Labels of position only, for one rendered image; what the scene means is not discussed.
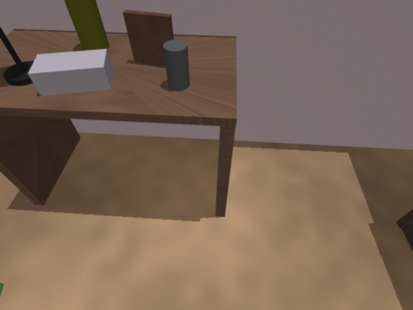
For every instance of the desk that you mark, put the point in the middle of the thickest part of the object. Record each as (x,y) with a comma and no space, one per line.
(37,136)

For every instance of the bookshelf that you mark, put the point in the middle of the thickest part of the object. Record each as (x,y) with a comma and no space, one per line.
(406,224)

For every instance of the desk lamp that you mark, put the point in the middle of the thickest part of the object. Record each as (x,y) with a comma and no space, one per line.
(16,75)

